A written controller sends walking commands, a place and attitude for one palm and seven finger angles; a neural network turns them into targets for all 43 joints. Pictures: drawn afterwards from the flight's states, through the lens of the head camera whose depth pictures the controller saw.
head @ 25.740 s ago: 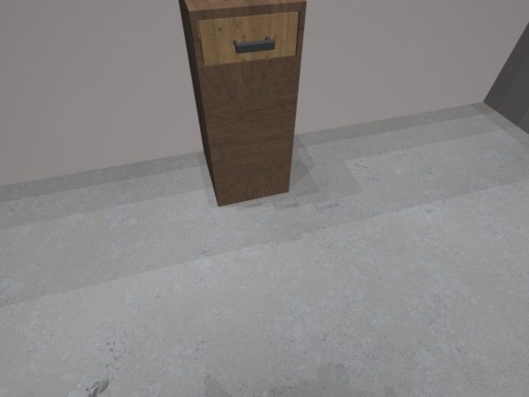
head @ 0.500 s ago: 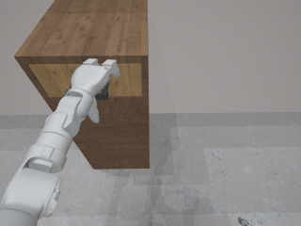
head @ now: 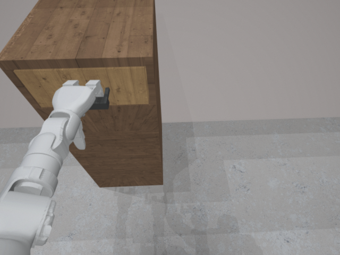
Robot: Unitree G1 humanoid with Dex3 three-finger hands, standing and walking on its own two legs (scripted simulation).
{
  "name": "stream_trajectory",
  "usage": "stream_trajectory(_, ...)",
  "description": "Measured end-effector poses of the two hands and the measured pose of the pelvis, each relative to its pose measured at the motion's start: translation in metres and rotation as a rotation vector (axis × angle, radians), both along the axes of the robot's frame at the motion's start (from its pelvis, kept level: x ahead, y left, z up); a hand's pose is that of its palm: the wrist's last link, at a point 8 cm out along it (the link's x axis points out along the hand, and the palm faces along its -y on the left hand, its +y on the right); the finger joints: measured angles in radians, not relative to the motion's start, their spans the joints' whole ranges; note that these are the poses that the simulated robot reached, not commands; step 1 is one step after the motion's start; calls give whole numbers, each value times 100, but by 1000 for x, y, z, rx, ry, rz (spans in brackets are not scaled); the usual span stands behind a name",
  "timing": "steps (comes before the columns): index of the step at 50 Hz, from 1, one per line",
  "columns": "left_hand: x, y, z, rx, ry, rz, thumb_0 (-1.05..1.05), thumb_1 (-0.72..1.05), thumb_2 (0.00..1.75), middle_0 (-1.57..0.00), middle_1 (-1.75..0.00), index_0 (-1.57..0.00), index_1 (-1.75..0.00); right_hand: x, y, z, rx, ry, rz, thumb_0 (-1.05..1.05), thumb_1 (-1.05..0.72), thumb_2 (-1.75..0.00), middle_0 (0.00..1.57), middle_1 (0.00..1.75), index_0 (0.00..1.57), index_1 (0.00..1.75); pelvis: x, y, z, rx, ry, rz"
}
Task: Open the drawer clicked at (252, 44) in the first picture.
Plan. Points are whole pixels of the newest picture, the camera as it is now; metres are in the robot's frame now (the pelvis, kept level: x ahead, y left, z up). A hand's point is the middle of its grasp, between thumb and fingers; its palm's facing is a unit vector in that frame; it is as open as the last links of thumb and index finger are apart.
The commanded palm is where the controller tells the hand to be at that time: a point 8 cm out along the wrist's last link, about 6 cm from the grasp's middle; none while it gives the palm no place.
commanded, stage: lower the fingers behind the handle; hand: left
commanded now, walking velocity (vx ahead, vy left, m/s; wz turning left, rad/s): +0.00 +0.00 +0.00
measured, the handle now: (85, 97) +0.51 +0.24 +0.05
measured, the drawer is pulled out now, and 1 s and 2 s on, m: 0.00 0.00 0.00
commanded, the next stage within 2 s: close the thumb around the handle in 0.92 s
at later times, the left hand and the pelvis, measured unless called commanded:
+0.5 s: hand (87, 115) +0.47 +0.23 +0.03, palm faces -0.07 -0.02 -1.00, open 13.8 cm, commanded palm +0.45 +0.23 +0.08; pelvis +0.02 +0.01 -0.01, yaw +0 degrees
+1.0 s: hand (87, 115) +0.47 +0.23 +0.03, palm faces -0.03 -0.03 -1.00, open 13.8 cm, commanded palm +0.44 +0.23 +0.08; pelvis +0.01 +0.02 -0.01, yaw -1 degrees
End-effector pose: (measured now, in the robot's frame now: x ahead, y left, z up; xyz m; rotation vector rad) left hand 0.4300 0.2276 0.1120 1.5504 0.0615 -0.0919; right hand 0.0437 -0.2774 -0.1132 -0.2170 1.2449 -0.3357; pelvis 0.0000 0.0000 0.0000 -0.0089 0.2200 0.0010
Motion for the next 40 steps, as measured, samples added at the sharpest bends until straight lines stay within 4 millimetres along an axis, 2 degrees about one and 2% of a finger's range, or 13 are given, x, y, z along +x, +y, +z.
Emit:
stream_trajectory(3, -2, 3, -4, -19, -57, -10, 0, -49, 30, -30, -120, -30, -118, -2, -6, -4, -4, 27, 4, 0, -90, -90, 20, 30, 20, 30, 2, 1, -3, -2, 20, 3)
stream_trajectory(7, 1, 5, -10, -26, -105, 30, 0, -49, 30, -31, -120, -30, -119, 2, -4, -10, 18, 39, 7, 1, -91, -90, 20, 30, 20, 30, 5, 3, -6, -4, 41, 6)
stream_trajectory(13, 11, 5, -19, 2, -83, 102, 0, -49, 30, -31, -120, -31, -120, 15, 12, -14, 68, 8, -2, 1, -91, -90, 20, 30, 20, 30, 10, 6, -6, -7, 53, 1)
stream_trajectory(21, 19, 3, -23, 1, -37, 91, 0, -49, 30, -32, -120, -33, -123, 26, 32, -17, 95, -12, 10, 0, -90, -90, 20, 30, 20, 30, 15, 11, -7, -10, 56, 1)
stream_trajectory(24, 19, 3, -30, 7, -19, 77, 0, -49, 30, -32, -120, -33, -122, 26, 34, -18, 96, -3, 15, 0, -90, -90, 20, 30, 20, 30, 16, 13, -8, -12, 60, 3)
stream_trajectory(40, 18, 3, -30, -6, -78, 78, 0, -49, 30, -33, -121, -34, -123, 10, 32, -18, 71, 35, 7, 0, -90, -90, 20, 30, 20, 30, 10, 20, -13, -20, 70, 6)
